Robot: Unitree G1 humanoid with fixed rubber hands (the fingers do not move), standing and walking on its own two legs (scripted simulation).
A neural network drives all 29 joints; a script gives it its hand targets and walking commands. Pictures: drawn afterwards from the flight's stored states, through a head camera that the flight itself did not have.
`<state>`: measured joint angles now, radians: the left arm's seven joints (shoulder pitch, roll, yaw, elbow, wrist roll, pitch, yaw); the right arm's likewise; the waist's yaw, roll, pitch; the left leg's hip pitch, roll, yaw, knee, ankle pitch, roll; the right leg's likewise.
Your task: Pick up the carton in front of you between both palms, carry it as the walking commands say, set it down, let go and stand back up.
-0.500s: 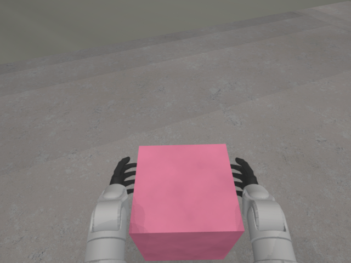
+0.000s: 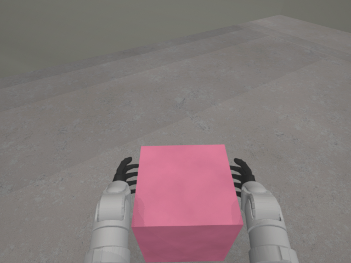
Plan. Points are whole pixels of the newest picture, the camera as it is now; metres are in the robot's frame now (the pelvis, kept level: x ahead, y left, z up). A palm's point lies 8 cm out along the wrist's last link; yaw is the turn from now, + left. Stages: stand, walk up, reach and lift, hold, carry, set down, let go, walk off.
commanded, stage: set down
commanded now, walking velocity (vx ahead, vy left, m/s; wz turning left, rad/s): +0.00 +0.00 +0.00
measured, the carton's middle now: (183, 205) +0.29 +0.00 -0.04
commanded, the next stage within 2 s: none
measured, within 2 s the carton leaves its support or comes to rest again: neither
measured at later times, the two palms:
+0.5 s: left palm (128, 208) +0.32 +0.16 -0.13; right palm (224, 201) +0.35 -0.13 -0.13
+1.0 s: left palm (133, 216) +0.37 +0.17 -0.27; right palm (213, 207) +0.41 -0.12 -0.28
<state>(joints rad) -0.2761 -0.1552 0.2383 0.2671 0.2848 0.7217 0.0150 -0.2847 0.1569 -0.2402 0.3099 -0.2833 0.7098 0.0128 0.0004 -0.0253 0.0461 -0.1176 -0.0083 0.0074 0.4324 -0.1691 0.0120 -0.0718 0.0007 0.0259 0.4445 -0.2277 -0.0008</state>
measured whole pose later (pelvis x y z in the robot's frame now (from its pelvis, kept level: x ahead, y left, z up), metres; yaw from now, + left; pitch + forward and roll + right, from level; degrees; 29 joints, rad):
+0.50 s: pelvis -0.03 +0.01 -0.06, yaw +2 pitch +19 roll +0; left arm -0.54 -0.22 0.45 0.49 0.30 0.21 0.07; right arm -0.62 0.08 -0.42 0.65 -0.33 0.19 0.06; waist 0.02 -0.01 0.09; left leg -0.94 -0.03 -0.01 0.87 -0.25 0.02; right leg -0.89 0.03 0.06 0.91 -0.34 0.02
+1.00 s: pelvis -0.04 -0.03 -0.19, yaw +2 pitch +41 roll +0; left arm -0.74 -0.11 0.51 0.58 0.23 0.22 0.04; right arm -0.82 0.04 -0.36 0.72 -0.22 0.23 -0.05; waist 0.06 -0.03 -0.21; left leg -1.73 -0.02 -0.05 1.43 -0.42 -0.04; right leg -1.68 0.07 0.00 1.48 -0.52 -0.03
